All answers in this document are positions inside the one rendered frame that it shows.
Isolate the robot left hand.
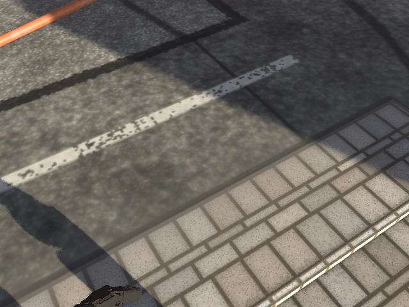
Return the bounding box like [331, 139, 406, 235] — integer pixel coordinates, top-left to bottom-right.
[74, 285, 142, 307]

